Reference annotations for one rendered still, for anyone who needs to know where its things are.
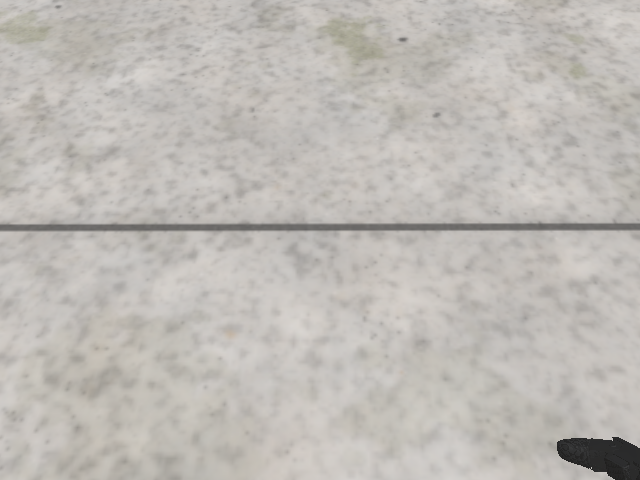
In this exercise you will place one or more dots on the robot right hand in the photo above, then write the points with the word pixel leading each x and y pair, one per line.
pixel 619 458

